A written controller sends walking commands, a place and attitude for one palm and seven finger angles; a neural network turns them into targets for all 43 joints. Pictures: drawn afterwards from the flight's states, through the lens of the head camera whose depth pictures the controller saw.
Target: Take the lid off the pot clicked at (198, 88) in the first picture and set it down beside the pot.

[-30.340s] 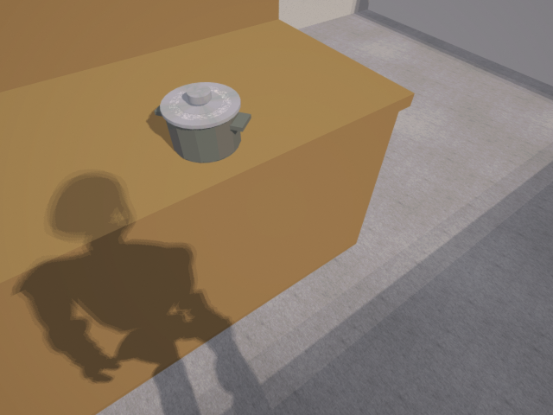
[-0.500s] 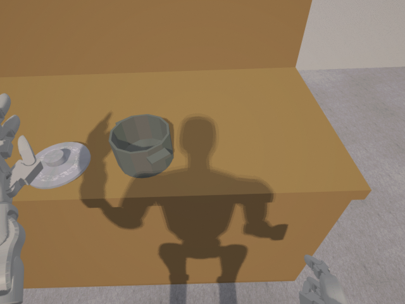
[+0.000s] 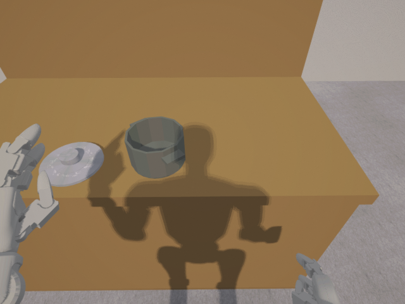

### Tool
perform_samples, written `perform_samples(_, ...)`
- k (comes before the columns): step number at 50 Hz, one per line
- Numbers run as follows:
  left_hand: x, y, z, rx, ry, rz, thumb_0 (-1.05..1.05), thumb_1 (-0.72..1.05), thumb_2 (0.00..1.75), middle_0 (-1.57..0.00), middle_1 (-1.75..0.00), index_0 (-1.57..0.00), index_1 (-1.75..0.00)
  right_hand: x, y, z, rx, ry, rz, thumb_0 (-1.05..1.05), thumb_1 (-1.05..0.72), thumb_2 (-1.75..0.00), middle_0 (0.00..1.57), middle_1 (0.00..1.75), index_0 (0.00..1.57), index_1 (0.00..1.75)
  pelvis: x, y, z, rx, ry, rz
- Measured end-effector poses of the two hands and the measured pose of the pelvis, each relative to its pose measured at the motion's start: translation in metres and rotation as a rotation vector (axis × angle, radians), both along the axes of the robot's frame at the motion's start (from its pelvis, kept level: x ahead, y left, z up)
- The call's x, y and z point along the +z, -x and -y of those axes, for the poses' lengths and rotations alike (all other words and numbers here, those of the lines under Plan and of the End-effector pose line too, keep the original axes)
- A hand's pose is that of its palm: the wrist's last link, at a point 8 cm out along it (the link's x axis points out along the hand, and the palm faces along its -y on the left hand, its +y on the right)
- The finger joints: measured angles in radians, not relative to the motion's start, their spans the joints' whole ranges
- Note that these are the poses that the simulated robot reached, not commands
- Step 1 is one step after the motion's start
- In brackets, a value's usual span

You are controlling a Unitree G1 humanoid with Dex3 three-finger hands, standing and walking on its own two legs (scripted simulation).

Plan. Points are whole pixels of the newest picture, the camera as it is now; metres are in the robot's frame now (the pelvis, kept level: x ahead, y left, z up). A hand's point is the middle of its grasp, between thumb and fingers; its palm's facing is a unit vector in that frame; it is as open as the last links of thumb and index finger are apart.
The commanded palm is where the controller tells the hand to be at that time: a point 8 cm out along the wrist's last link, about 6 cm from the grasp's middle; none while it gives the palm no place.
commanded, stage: draw the hand back to the body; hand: left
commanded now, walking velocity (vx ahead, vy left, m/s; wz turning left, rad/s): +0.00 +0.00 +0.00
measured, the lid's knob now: (69, 156) +0.44 +0.43 +0.01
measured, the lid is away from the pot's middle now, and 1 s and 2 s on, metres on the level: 0.24 0.24 0.24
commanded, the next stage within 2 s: step back with the hand held close in 0.10 s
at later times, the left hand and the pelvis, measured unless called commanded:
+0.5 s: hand (55, 210) +0.18 +0.25 +0.18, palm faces +0.29 -0.85 -0.45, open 7.4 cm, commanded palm +0.12 +0.30 +0.20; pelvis -0.02 +0.02 +0.00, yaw -2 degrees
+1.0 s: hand (2, 257) +0.11 +0.26 +0.19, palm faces +0.39 -0.83 -0.41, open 7.4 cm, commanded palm +0.04 +0.32 +0.20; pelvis -0.09 +0.04 -0.02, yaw -1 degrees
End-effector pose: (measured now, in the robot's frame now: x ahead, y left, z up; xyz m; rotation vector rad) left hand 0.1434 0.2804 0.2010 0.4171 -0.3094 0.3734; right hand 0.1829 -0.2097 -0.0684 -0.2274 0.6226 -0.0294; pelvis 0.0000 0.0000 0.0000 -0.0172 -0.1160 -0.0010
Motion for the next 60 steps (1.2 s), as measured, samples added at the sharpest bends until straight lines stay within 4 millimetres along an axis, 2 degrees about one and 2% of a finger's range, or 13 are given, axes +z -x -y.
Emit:
perform_samples(10, 0.002, 0.012, -0.003, 0.019, -0.002, 0.021, 0.01, 0.89, 0.90, -0.21, -0.30, -0.21, -0.30, 0.001, 0.002, -0.011, 0.022, -0.002, 0.012, 0.02, -0.90, -0.90, 0.20, 0.30, 0.20, 0.30, -0.001, 0.006, -0.003, 0.008, 0.002, 0.007)
perform_samples(17, 0.015, 0.007, -0.011, 0.004, -0.102, 0.066, 0.01, 0.89, 0.90, -0.21, -0.30, -0.21, -0.30, 0.002, 0.010, -0.004, -0.012, 0.001, -0.013, 0.02, -0.90, -0.90, 0.20, 0.30, 0.20, 0.30, -0.002, 0.011, -0.007, -0.009, 0.018, -0.047)
perform_samples(23, -0.004, -0.005, -0.009, -0.091, -0.102, -0.020, 0.01, 0.89, 0.90, -0.21, -0.30, -0.20, -0.30, 0.003, 0.030, 0.011, -0.114, 0.036, -0.052, 0.02, -0.90, -0.90, 0.20, 0.30, 0.20, 0.30, -0.004, 0.017, -0.019, -0.028, 0.010, -0.084)
perform_samples(27, -0.010, -0.002, -0.011, -0.142, -0.131, -0.062, 0.01, 0.89, 0.90, -0.21, -0.30, -0.21, -0.30, 0.004, 0.049, 0.016, -0.163, 0.060, -0.074, 0.02, -0.90, -0.90, 0.20, 0.30, 0.20, 0.30, -0.006, 0.024, -0.025, -0.033, 0.003, -0.093)
perform_samples(35, -0.002, 0.028, -0.020, -0.125, -0.198, -0.001, 0.01, 0.89, 0.90, -0.21, -0.30, -0.21, -0.30, -0.005, 0.078, 0.007, -0.166, 0.054, -0.073, 0.02, -0.90, -0.90, 0.20, 0.30, 0.20, 0.30, -0.015, 0.046, -0.030, -0.026, -0.001, -0.088)
perform_samples(44, -0.002, 0.063, -0.022, -0.062, -0.155, 0.087, 0.01, 0.89, 0.90, -0.21, -0.30, -0.21, -0.30, -0.018, 0.105, -0.008, -0.134, 0.026, -0.060, 0.02, -0.90, -0.90, 0.20, 0.30, 0.20, 0.30, -0.021, 0.072, -0.031, -0.013, 0.025, -0.083)
perform_samples(52, -0.002, 0.079, -0.027, -0.081, -0.166, 0.124, 0.01, 0.89, 0.90, -0.21, -0.30, -0.21, -0.30, -0.014, 0.131, -0.009, -0.147, 0.058, -0.044, 0.02, -0.90, -0.90, 0.20, 0.30, 0.20, 0.30, -0.023, 0.094, -0.037, -0.007, 0.042, -0.080)
perform_samples(57, 0.002, 0.096, -0.029, -0.060, -0.220, 0.130, 0.01, 0.89, 0.90, -0.21, -0.30, -0.21, -0.30, -0.016, 0.141, -0.008, -0.137, 0.044, -0.028, 0.02, -0.90, -0.90, 0.20, 0.30, 0.20, 0.30, -0.026, 0.105, -0.032, 0.007, 0.035, -0.107)
perform_samples(60, 0.000, 0.104, -0.026, -0.068, -0.189, 0.127, 0.01, 0.89, 0.90, -0.21, -0.30, -0.21, -0.30, -0.019, 0.147, -0.007, -0.125, 0.045, -0.047, 0.02, -0.90, -0.90, 0.20, 0.30, 0.20, 0.30, -0.025, 0.118, -0.033, -0.007, 0.046, -0.110)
